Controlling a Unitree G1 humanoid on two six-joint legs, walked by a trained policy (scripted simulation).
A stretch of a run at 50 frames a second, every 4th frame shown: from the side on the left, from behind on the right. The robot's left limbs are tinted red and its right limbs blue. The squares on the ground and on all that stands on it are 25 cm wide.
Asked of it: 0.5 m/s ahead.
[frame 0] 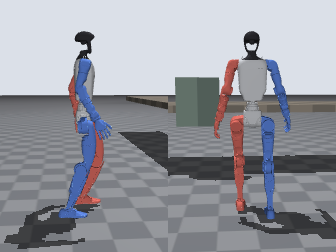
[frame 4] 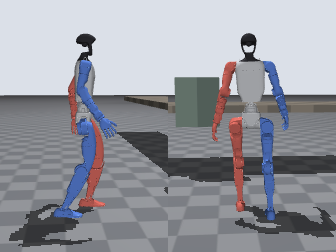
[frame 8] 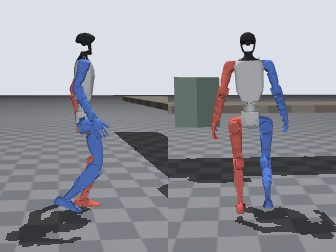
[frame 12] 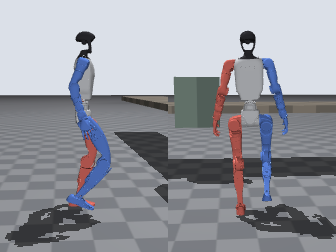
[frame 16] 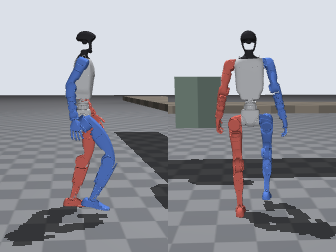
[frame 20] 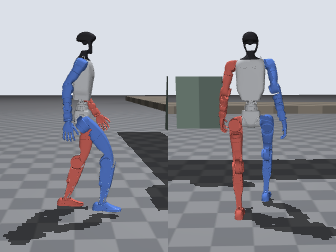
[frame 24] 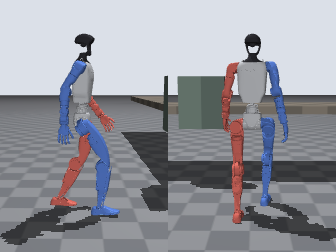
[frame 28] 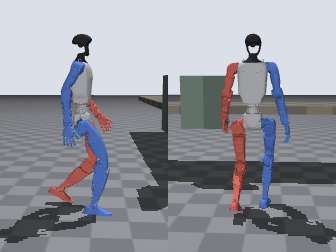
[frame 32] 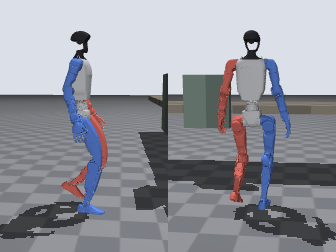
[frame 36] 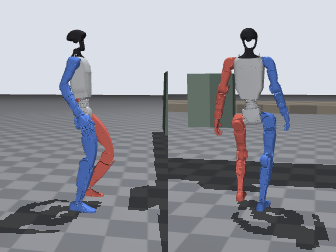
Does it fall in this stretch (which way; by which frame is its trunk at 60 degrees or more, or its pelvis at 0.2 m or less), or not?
no
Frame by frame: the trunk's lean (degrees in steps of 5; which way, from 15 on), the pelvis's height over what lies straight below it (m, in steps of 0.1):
0: 0, 0.8
4: 5, 0.8
8: 5, 0.8
12: 5, 0.8
16: 5, 0.8
20: 5, 0.8
24: 0, 0.8
28: 0, 0.7
32: 0, 0.8
36: 5, 0.8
